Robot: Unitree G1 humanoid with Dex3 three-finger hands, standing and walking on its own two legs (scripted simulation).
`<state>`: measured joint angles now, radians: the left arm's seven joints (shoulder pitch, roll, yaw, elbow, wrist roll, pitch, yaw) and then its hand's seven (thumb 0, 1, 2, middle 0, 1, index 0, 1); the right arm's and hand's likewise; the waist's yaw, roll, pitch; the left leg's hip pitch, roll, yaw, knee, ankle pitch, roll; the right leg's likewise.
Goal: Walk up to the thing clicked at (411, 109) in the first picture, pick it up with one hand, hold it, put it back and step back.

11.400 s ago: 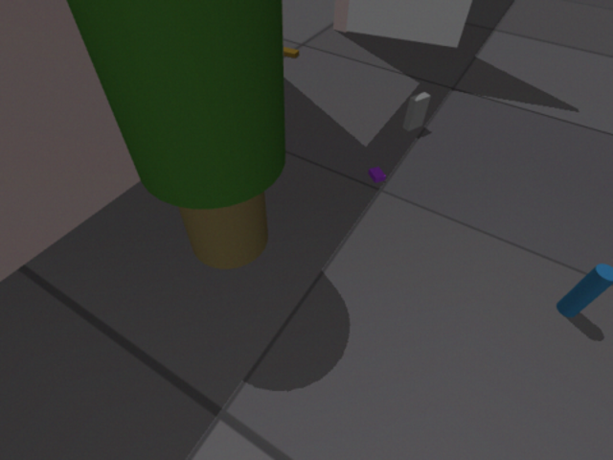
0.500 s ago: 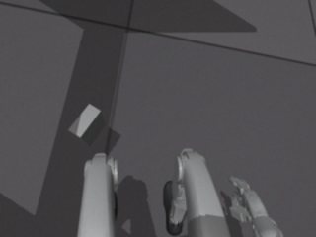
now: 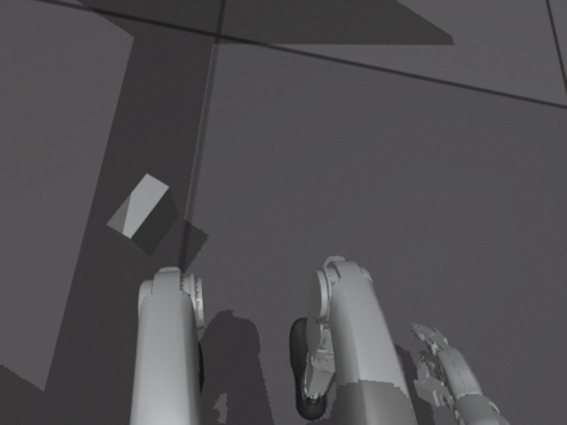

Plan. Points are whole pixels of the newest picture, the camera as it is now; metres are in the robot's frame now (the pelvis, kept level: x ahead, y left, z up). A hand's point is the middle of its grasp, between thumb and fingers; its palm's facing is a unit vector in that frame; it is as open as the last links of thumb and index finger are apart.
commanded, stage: go down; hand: left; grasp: from the side
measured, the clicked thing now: (148, 219) +0.45 +0.21 -0.32
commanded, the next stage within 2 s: approach in 0.32 s
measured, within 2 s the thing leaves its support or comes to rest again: neither
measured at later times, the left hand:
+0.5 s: hand out of the picture +0.38 +0.40 -0.02, palm faces +0.18 -0.98 -0.11, open 17.6 cm
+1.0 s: hand (59, 230) +0.40 +0.33 -0.21, palm faces +0.13 -0.99 +0.04, open 17.6 cm
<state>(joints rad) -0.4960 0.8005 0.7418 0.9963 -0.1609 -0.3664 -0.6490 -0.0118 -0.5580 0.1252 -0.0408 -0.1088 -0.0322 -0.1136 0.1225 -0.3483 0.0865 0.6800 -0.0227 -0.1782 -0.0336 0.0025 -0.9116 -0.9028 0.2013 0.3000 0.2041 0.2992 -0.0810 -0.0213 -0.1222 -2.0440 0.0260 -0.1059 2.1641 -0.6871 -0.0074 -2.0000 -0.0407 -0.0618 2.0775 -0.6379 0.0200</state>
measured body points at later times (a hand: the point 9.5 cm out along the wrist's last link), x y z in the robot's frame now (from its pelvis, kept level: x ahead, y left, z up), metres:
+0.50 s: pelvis +0.00 +0.00 -0.02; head +0.21 +0.06 +0.37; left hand +0.36 +0.46 -0.01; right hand +0.16 -0.28 -0.12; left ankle +0.08 +0.12 -0.38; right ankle +0.11 -0.13 -0.38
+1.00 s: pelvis -0.01 +0.01 -0.10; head +0.22 +0.12 +0.26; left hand +0.39 +0.38 -0.21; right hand +0.15 -0.27 -0.17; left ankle +0.08 +0.12 -0.38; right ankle +0.11 -0.13 -0.38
